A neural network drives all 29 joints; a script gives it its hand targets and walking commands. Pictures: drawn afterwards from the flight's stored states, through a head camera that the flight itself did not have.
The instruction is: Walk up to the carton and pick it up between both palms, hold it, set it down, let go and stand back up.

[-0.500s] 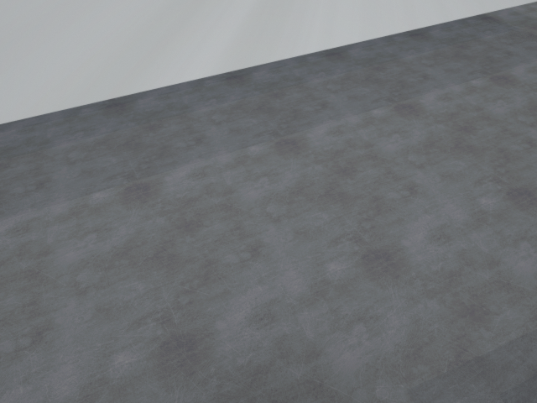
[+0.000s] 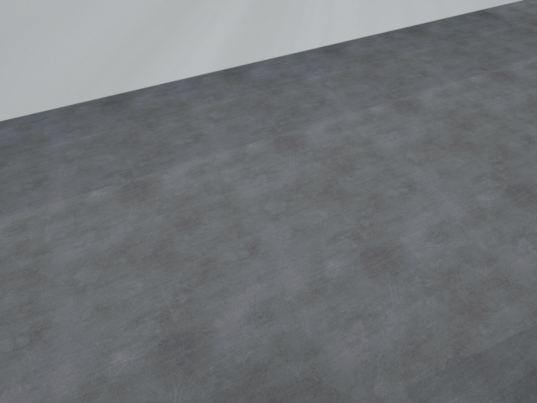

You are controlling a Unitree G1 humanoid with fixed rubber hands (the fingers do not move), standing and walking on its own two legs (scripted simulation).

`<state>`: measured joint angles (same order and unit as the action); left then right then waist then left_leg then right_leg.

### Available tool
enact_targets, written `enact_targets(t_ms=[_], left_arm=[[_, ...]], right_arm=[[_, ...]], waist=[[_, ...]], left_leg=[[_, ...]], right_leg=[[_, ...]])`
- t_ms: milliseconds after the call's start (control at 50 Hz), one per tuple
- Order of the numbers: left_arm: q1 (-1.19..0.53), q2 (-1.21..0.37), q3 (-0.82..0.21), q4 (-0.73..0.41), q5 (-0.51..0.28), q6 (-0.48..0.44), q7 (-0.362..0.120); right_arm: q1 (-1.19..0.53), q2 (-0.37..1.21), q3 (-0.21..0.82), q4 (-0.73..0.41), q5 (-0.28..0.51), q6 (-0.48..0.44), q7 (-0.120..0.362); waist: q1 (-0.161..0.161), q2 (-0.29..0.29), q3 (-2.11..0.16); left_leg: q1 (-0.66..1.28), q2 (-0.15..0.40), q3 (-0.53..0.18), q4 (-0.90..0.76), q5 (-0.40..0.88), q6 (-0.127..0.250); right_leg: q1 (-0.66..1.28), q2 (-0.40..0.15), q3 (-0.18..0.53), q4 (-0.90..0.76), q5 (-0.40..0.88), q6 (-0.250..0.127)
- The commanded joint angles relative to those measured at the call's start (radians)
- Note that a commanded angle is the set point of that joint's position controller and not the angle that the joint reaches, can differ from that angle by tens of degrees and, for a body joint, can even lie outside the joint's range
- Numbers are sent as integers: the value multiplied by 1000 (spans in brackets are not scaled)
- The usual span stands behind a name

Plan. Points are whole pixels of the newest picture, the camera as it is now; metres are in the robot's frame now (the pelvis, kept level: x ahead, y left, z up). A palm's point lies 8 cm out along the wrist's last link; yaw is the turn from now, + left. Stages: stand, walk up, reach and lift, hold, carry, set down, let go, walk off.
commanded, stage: walk up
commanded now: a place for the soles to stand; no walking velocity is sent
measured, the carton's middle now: out of the picture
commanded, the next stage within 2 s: none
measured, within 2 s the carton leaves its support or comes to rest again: neither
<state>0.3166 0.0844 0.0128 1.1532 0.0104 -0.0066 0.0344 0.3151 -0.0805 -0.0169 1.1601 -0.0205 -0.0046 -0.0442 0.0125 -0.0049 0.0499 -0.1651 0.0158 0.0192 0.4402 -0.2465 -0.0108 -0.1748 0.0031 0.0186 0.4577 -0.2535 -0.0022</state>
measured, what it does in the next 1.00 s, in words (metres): steps to the right, turning right: right foot, then left foot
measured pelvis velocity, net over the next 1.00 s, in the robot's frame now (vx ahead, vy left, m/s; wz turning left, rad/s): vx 0.00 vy -0.25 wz -1.03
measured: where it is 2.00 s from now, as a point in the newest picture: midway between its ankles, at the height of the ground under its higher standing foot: outside the picture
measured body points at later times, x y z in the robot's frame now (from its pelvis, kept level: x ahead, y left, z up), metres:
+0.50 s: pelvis +0.00 -0.08 -0.02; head +0.01 -0.10 +0.43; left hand +0.19 +0.13 -0.15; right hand -0.03 -0.38 -0.14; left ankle +0.09 -0.01 -0.74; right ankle +0.00 -0.23 -0.74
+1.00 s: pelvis +0.00 -0.25 -0.02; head +0.01 -0.29 +0.43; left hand +0.27 -0.19 -0.14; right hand -0.21 -0.43 -0.16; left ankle +0.11 -0.17 -0.69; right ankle -0.06 -0.35 -0.74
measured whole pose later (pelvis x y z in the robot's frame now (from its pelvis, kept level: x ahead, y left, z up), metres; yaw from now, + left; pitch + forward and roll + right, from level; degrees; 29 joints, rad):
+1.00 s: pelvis +0.00 -0.25 -0.02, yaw -59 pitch -2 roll +0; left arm 0.23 0.23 0.03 0.80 0.02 0.04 -0.05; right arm 0.36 -0.30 -0.03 0.78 -0.04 -0.02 -0.02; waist 0.01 0.05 0.11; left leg -0.41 0.11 0.07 1.03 -0.56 0.01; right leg -0.35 0.05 0.03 0.64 -0.25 -0.03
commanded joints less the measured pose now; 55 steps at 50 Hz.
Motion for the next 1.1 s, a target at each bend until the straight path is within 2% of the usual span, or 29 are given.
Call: enact_targets(t_ms=[0,20,40,80,160,240,260,280,300,320,360,420,440,460,480,500,540,600,660,760,800,820,840,860,880,940,1000,1040,1080], left_arm=[[-94,282,71,-156,14,-3,-17],[-108,225,74,-187,42,13,-17],[-137,232,82,-207,69,32,-20],[-69,224,91,-212,67,56,-39],[-74,199,76,-226,47,63,-85],[58,239,83,-207,28,40,-112],[143,299,101,-192,20,34,-99],[166,418,124,-217,9,34,-91],[97,497,135,-245,-14,39,-79],[8,501,138,-278,-14,50,-65],[-96,458,116,-341,15,67,-64],[-111,395,84,-401,42,63,-91],[-135,392,76,-420,35,66,-99],[-129,357,60,-429,33,69,-107],[-151,290,38,-461,37,76,-110],[-175,356,50,-462,52,91,-107],[-91,377,60,-423,64,89,-128],[-90,345,52,-390,52,62,-159],[-184,293,37,-410,41,53,-168],[-195,268,42,-411,9,22,-164],[-14,323,78,-342,19,10,-135],[131,395,113,-320,13,12,-110],[158,537,135,-356,-30,18,-97],[137,533,145,-360,-48,31,-77],[91,487,131,-362,-29,40,-62],[-25,369,86,-416,9,32,-61],[-97,354,81,-448,19,30,-79],[-114,362,72,-468,19,43,-87],[-169,331,55,-490,15,56,-97]], right_arm=[[90,-303,-104,-109,-32,-26,-39],[85,-296,-110,-119,-33,-29,-52],[61,-258,-108,-126,-30,-33,-63],[-66,-256,-106,-152,-43,-46,-73],[-104,-321,-117,-220,-70,-43,-55],[-152,-385,-114,-266,-78,-5,-27],[-165,-328,-87,-287,-70,7,-17],[-203,-243,-59,-362,-45,18,3],[-155,-200,-38,-406,-32,25,10],[-133,-215,-32,-400,-16,15,10],[-58,-274,-29,-383,10,-20,7],[54,-252,-24,-374,11,-37,-8],[124,-268,-32,-382,8,-39,-12],[169,-296,-41,-399,-7,-41,-24],[195,-408,-73,-425,-18,-38,-35],[100,-448,-77,-427,-25,-32,-54],[-60,-382,-67,-422,-23,-50,-52],[-40,-345,-60,-407,-45,-85,-39],[33,-368,-87,-386,-60,-91,-29],[38,-410,-77,-381,-54,-60,-22],[53,-387,-67,-382,-55,-42,-14],[87,-323,-45,-400,-52,-33,4],[49,-248,-35,-496,-33,-26,28],[28,-269,-18,-511,-16,-23,36],[14,-282,-17,-511,-6,-33,40],[121,-310,-32,-465,-22,-51,26],[166,-262,-36,-469,-15,-43,10],[160,-249,-41,-487,-6,-43,0],[227,-279,-61,-485,-18,-56,-17]], waist=[[-78,132,-9],[-77,219,-9],[-64,116,29],[12,95,82],[4,128,66],[63,51,-46],[115,-116,-44],[140,-415,23],[100,-430,23],[73,-322,50],[21,-168,-12],[-19,-155,-129],[-68,-113,-138],[-91,-7,-140],[-115,228,-58],[-88,98,75],[9,133,167],[1,140,96],[-37,147,47],[-9,188,35],[80,37,-73],[139,-134,-129],[147,-368,-97],[129,-208,-107],[102,-162,-40],[30,-109,-70],[-8,-168,-65],[-23,-133,-51],[-98,-67,-33]], left_leg=[[273,252,-180,-63,185,196],[217,466,-269,-160,212,305],[120,533,-246,-191,188,336],[20,466,-109,-194,88,281],[43,407,75,-125,59,249],[-85,315,220,175,29,187],[-155,198,249,422,-29,139],[-416,-7,210,730,-501,54],[-506,-28,23,829,-606,42],[-505,8,-43,851,-522,45],[-367,53,-21,542,-356,44],[-58,-27,59,221,-136,46],[112,-30,44,123,-5,81],[276,63,-106,7,-67,101],[228,401,-496,-232,-400,140],[-6,532,-619,-335,-508,181],[-117,464,-367,-305,-353,195],[-31,354,-92,-240,-142,191],[101,372,24,-188,-23,204],[-38,358,206,-81,32,204],[-108,295,277,249,25,172],[-260,187,280,563,-162,116],[-547,33,150,760,-548,55],[-553,78,17,813,-503,41],[-579,101,2,806,-440,40],[-365,125,10,614,-321,18],[-216,55,53,453,-249,22],[-96,17,75,314,-122,45],[130,38,11,119,47,84]], right_leg=[[-424,-24,62,235,81,0],[-466,-58,11,476,-248,47],[-470,-167,53,623,-261,74],[-397,-232,117,652,-216,95],[-305,-205,-3,456,-143,81],[42,-74,-162,189,-14,18],[115,-4,-123,60,17,-37],[121,-205,355,-138,166,-168],[42,-289,583,-254,38,-282],[21,-302,552,-257,-111,-308],[10,-224,389,-114,-35,-256],[-110,-155,318,-7,234,-212],[-243,-133,306,23,109,-156],[-424,-53,278,149,-129,-80],[-608,64,123,429,-323,9],[-628,-31,121,613,-271,63],[-562,-109,130,726,-149,94],[-516,-134,74,660,-70,101],[-511,-152,30,480,-55,80],[-164,-72,-162,241,-16,19],[87,-4,-188,123,-26,-31],[279,-38,-8,36,-87,-81],[274,-270,504,-150,-160,-197],[219,-315,586,-205,-258,-266],[179,-312,542,-174,-210,-273],[18,-217,343,-95,88,-240],[-126,-171,304,-53,248,-245],[-231,-133,316,-10,144,-218],[-419,-62,296,105,-31,-122]])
